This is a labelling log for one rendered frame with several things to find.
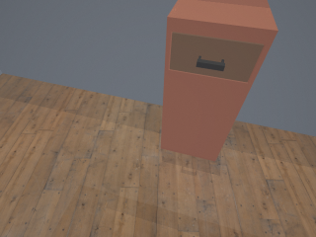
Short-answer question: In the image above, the drawer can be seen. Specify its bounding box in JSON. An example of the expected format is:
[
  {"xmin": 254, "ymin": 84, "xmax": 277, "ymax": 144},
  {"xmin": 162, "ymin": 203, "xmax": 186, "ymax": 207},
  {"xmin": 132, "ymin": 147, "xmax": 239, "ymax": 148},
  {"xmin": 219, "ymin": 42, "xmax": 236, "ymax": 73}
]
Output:
[{"xmin": 169, "ymin": 32, "xmax": 264, "ymax": 83}]

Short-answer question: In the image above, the handle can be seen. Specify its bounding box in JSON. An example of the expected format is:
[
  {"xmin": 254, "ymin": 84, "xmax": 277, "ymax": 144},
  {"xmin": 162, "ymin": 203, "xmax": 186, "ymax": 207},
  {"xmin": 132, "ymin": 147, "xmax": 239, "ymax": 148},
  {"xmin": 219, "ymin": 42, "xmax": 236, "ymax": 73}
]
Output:
[{"xmin": 196, "ymin": 56, "xmax": 225, "ymax": 71}]

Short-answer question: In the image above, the cabinet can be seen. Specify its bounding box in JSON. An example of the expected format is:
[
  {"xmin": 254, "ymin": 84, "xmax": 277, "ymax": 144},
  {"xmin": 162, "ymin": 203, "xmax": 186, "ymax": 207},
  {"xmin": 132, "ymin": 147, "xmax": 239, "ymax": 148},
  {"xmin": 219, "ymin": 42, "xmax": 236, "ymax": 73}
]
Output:
[{"xmin": 160, "ymin": 0, "xmax": 278, "ymax": 162}]

